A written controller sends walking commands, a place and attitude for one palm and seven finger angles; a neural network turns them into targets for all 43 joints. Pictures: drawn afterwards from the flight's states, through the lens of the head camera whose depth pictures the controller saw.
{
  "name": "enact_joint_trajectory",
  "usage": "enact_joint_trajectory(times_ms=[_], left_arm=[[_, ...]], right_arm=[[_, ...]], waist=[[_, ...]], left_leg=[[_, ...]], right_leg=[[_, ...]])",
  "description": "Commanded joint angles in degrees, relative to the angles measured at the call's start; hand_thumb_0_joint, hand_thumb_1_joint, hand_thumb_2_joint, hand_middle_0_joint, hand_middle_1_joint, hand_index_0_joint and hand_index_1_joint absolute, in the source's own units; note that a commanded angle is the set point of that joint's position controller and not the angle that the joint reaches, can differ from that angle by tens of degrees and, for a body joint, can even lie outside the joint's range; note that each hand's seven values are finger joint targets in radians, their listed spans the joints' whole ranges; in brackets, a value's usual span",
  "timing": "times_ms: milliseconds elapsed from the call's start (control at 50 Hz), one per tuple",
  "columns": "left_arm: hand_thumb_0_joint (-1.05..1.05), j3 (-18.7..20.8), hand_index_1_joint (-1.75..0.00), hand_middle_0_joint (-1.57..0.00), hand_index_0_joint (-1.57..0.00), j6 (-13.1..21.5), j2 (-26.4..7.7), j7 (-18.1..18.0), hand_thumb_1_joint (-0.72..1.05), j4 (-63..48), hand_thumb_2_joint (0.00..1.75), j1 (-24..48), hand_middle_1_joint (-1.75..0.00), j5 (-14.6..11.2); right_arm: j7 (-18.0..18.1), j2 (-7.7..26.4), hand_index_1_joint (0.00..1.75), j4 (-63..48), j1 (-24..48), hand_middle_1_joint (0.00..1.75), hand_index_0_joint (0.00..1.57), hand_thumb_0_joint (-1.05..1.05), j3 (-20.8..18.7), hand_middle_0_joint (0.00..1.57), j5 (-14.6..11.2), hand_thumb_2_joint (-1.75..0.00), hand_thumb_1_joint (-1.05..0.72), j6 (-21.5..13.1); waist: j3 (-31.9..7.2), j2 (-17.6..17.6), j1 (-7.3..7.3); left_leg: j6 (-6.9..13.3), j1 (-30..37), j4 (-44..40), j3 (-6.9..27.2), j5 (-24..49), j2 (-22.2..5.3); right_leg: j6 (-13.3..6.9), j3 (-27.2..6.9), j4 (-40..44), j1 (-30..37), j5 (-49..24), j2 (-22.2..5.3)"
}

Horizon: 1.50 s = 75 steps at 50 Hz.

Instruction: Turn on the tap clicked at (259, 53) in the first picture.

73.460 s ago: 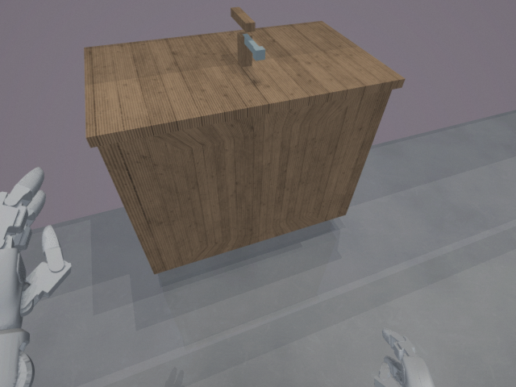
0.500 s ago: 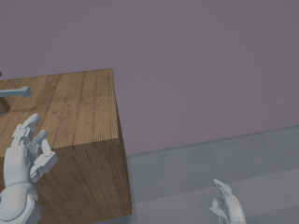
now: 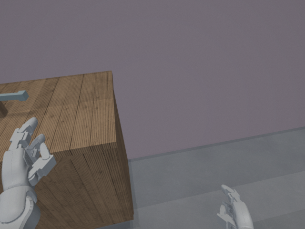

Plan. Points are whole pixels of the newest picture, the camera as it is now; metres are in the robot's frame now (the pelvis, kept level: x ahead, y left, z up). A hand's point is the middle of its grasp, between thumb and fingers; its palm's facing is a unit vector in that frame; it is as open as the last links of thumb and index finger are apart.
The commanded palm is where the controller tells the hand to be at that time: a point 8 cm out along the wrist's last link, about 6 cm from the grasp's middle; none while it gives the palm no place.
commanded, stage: reach beside the lever's end, fingers flat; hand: left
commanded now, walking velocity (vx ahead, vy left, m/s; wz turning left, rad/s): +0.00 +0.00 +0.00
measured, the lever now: (22, 95) +0.48 +0.57 +0.11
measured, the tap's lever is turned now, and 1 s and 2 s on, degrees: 84 84 84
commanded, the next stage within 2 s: none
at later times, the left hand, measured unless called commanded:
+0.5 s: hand (55, 142) +0.25 +0.28 +0.15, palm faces +0.57 -0.82 -0.10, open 7.5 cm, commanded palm +0.21 +0.32 +0.15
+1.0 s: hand (57, 130) +0.30 +0.31 +0.13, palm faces +0.57 -0.81 -0.09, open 7.6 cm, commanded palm +0.26 +0.35 +0.13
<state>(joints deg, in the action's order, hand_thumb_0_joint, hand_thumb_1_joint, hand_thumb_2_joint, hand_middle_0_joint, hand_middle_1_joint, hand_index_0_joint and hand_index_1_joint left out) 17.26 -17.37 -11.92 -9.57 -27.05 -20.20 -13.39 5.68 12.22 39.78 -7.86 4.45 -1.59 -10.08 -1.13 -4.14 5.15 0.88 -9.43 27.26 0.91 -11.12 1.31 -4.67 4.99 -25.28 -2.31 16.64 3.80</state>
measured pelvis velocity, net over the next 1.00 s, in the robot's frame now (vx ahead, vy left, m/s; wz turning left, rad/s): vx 0.01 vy -0.01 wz -0.03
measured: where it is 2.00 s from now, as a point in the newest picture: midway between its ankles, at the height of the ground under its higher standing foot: outside the picture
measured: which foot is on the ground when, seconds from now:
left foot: down 0.00-1.00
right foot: down 0.00-1.00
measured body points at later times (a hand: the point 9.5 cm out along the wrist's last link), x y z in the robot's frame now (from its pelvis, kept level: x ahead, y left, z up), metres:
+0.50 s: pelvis +0.01 -0.02 +0.00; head -0.02 -0.05 +0.44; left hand +0.21 +0.32 +0.15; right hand +0.20 -0.25 -0.09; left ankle +0.05 +0.11 -0.74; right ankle -0.02 -0.06 -0.74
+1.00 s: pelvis +0.01 -0.01 -0.01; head +0.00 -0.04 +0.44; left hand +0.27 +0.35 +0.14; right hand +0.18 -0.26 -0.10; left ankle +0.05 +0.11 -0.74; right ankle -0.02 -0.06 -0.74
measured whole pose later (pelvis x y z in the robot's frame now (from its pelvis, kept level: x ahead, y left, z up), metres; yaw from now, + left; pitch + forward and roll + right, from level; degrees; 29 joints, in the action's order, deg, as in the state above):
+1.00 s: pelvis +0.01 -0.01 -0.01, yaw -1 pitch +0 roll +1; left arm 29.5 -8.0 -20.7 -3.6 10.9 3.9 -12.5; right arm 7.7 14.7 40.3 -11.3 1.6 -3.4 -7.2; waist -3.3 -2.3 2.4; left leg 0.0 -18.3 31.7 -0.4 -13.8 0.7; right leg -5.5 3.8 -32.3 -12.8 20.1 4.1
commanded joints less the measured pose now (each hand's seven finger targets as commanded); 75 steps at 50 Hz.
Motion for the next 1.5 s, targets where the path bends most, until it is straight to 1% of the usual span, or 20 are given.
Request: enact_joint_trajectory(times_ms=[0,140,220,280,420,440,540,700,780,880,920,1000,1040,1120,1180,1220,1260,1340,1380,1480], left_arm=[[0.00,6.05,-0.30,-0.20,-0.20,4.49,-10.47,0.14,0.90,-9.44,0.90,12.33,-0.30,0.27],[0.00,7.64,-0.30,-0.20,-0.20,5.80,-11.78,1.90,0.90,-6.18,0.90,14.32,-0.30,-0.49],[0.00,12.13,-0.30,-0.20,-0.20,5.64,-15.25,1.80,0.90,-1.89,0.90,16.36,-0.30,-0.94],[0.00,10.97,-0.29,-0.20,-0.20,6.01,-14.76,2.18,0.90,-0.16,0.90,19.26,-0.29,-0.78],[0.00,13.85,-0.28,-0.19,-0.19,7.86,-18.22,3.39,0.90,4.04,0.90,21.32,-0.28,-0.72],[0.00,12.78,-0.27,-0.19,-0.19,8.19,-17.24,3.63,0.90,4.78,0.90,21.75,-0.27,-0.90],[0.00,15.25,-0.26,-0.19,-0.19,8.43,-20.18,3.97,0.90,10.91,0.90,23.93,-0.26,-1.02],[0.00,16.04,-0.24,-0.18,-0.18,10.90,-22.15,4.17,0.90,14.48,0.90,29.47,-0.24,0.03],[0.00,16.33,-0.23,-0.18,-0.18,11.40,-23.75,4.86,0.90,19.67,0.90,33.68,-0.23,0.17],[0.00,16.78,-0.22,-0.17,-0.17,13.06,-25.45,5.53,0.90,23.33,0.90,36.60,-0.22,0.85],[0.00,15.55,-0.21,-0.17,-0.17,13.99,-25.16,5.89,0.90,24.18,0.90,40.03,-0.21,1.10],[0.00,17.23,-0.20,-0.17,-0.17,14.81,-27.87,6.23,0.90,30.66,0.90,42.98,-0.20,1.19],[0.00,15.64,-0.20,-0.17,-0.17,15.46,-27.38,6.57,0.90,31.81,0.90,45.66,-0.20,1.58],[0.00,18.46,-0.19,-0.16,-0.16,16.62,-31.88,7.09,0.90,38.03,0.90,48.70,-0.19,2.24],[0.00,17.31,-0.18,-0.16,-0.16,18.13,-32.39,7.68,0.90,40.88,0.90,52.84,-0.18,2.88],[0.00,17.19,-0.17,-0.16,-0.16,19.53,-32.99,7.76,0.90,42.11,0.90,55.40,-0.17,3.22],[0.00,18.39,-0.17,-0.16,-0.16,20.62,-34.68,7.80,0.90,44.15,0.90,55.22,-0.17,3.37],[0.00,19.41,-0.16,-0.15,-0.15,21.83,-35.94,8.41,0.90,49.17,0.90,55.06,-0.16,3.36],[0.00,18.26,-0.15,-0.15,-0.15,22.67,-35.04,8.54,0.90,48.30,0.90,56.98,-0.15,3.52],[0.00,19.53,-0.15,-0.15,-0.15,23.91,-36.78,7.96,0.90,51.62,0.90,58.04,-0.15,4.18]], right_arm=[[0.80,5.40,0.30,-10.02,11.30,0.30,0.20,0.00,-2.25,0.20,-0.05,-0.90,-0.90,-3.19],[1.08,5.70,0.30,-9.99,10.08,0.30,0.20,0.00,-2.47,0.20,-0.41,-0.90,-0.90,-3.01],[1.41,6.10,0.30,-9.33,9.10,0.30,0.20,0.00,-2.99,0.20,-0.62,-0.90,-0.90,-2.57],[1.64,6.14,0.30,-9.39,9.13,0.30,0.20,0.00,-3.06,0.20,-0.84,-0.90,-0.90,-2.38],[1.91,6.95,0.30,-9.35,7.56,0.30,0.20,0.00,-3.70,0.20,-1.05,-0.90,-0.90,-2.01],[1.96,6.91,0.30,-9.40,7.54,0.30,0.20,0.00,-3.65,0.20,-1.16,-0.90,-0.90,-2.10],[2.20,7.61,0.30,-9.03,6.49,0.30,0.20,0.00,-4.12,0.20,-1.42,-0.90,-0.90,-1.52],[2.18,8.25,0.30,-8.96,5.34,0.30,0.20,0.00,-4.66,0.20,-1.31,-0.90,-0.90,-0.89],[2.47,8.65,0.30,-8.44,4.61,0.30,0.20,0.00,-4.73,0.20,-1.53,-0.90,-0.90,-0.37],[2.46,8.84,0.30,-8.36,3.78,0.30,0.20,0.00,-4.97,0.20,-1.59,-0.90,-0.90,-0.08],[2.48,9.06,0.30,-8.25,3.43,0.30,0.20,0.00,-5.03,0.20,-1.70,-0.90,-0.90,-0.01],[2.75,9.51,0.30,-7.84,2.41,0.30,0.20,0.00,-5.20,0.20,-1.73,-0.90,-0.90,0.41],[2.75,9.54,0.30,-7.83,2.25,0.30,0.20,0.00,-5.15,0.20,-1.87,-0.90,-0.90,0.46],[2.69,10.37,0.30,-7.34,0.06,0.30,0.20,0.00,-5.49,0.20,-1.72,-0.90,-0.90,1.25],[2.62,10.42,0.30,-7.16,-0.82,0.30,0.20,0.00,-5.55,0.20,-1.70,-0.90,-0.90,1.61],[2.50,10.81,0.30,-7.11,-1.93,0.30,0.20,0.00,-5.72,0.20,-1.48,-0.90,-0.90,1.72],[2.38,10.98,0.30,-7.05,-2.75,0.30,0.20,0.00,-5.87,0.20,-1.44,-0.90,-0.90,2.04],[2.09,11.55,0.30,-6.98,-4.50,0.30,0.20,0.00,-6.13,0.20,-1.37,-0.90,-0.90,2.76],[1.98,11.59,0.30,-7.10,-5.04,0.30,0.20,0.00,-6.32,0.20,-1.22,-0.90,-0.90,2.97],[1.69,12.23,0.30,-6.65,-6.96,0.30,0.20,0.00,-6.63,0.20,-0.94,-0.90,-0.90,3.61]], waist=[[-1.66,1.60,-0.28],[-2.71,0.96,-0.70],[-3.43,2.99,-0.68],[-3.62,1.37,-1.36],[-7.17,1.00,-1.13],[-6.53,1.77,-1.48],[-6.17,3.48,-1.60],[-9.83,2.23,-1.84],[-8.28,3.33,-2.62],[-10.23,0.92,-2.40],[-10.25,0.73,-3.18],[-10.10,3.15,-3.26],[-10.18,1.05,-3.68],[-11.76,2.71,-3.90],[-12.17,-0.48,-4.49],[-13.12,0.13,-5.15],[-14.70,-1.34,-4.60],[-14.50,1.09,-4.72],[-15.88,-1.39,-4.91],[-15.40,-1.05,-5.28]], left_leg=[[0.59,4.60,-2.91,0.98,3.16,-0.08],[0.75,4.20,-2.26,0.70,5.84,0.03],[0.78,2.72,-1.41,0.44,5.08,0.03],[0.87,2.54,-0.97,0.20,4.98,0.11],[0.96,1.56,0.14,-0.08,6.94,0.19],[1.01,1.34,0.09,0.02,6.81,0.18],[1.14,-0.92,0.68,-0.02,5.28,0.14],[1.34,-0.50,1.69,-0.35,7.50,0.21],[1.37,-2.19,1.92,-0.39,5.48,0.06],[1.41,-2.07,2.44,-0.49,6.04,0.10],[1.39,-2.07,2.75,-0.56,5.80,-0.01],[1.48,-4.09,2.69,-0.27,4.14,-0.10],[1.46,-3.96,2.92,-0.35,3.58,-0.12],[1.54,-5.99,3.76,-0.17,3.57,-0.31],[1.53,-5.73,4.13,-0.20,3.51,-0.37],[1.57,-5.69,4.67,0.07,3.88,-0.53],[1.57,-5.90,4.74,0.30,4.16,-0.63],[1.64,-7.41,5.22,0.60,4.79,-0.85],[1.56,-5.55,5.34,0.69,6.02,-0.95],[1.51,-5.80,5.65,1.56,6.07,-1.35]], right_leg=[[4.53,-5.77,7.94,-9.14,-5.08,-3.78],[4.85,-5.54,5.67,-8.94,-11.21,-3.78],[5.69,-6.57,5.78,-9.04,-11.59,-4.24],[5.90,-7.04,5.09,-9.90,-12.90,-4.65],[6.39,-7.03,2.42,-8.81,-18.27,-4.59],[6.40,-6.92,2.08,-9.21,-18.58,-4.63],[6.89,-7.50,1.87,-9.98,-17.53,-4.91],[6.80,-7.37,-0.29,-9.86,-22.10,-4.79],[6.98,-7.78,0.08,-11.32,-19.20,-4.84],[6.67,-7.87,-0.70,-11.52,-19.86,-4.85],[6.68,-7.89,-0.79,-12.55,-18.76,-4.59],[6.41,-7.82,-0.80,-12.93,-16.10,-4.63],[6.16,-8.05,-0.76,-13.92,-14.53,-4.56],[6.42,-8.27,-1.41,-13.78,-15.14,-4.57],[5.65,-8.06,-1.95,-15.31,-13.71,-4.21],[5.54,-7.76,-2.43,-16.04,-13.17,-3.73],[5.07,-7.64,-2.96,-15.66,-12.82,-3.57],[4.95,-6.96,-3.88,-16.12,-13.10,-3.11],[4.53,-6.64,-4.25,-16.84,-13.23,-2.76],[4.10,-6.01,-4.81,-18.91,-11.37,-2.13]])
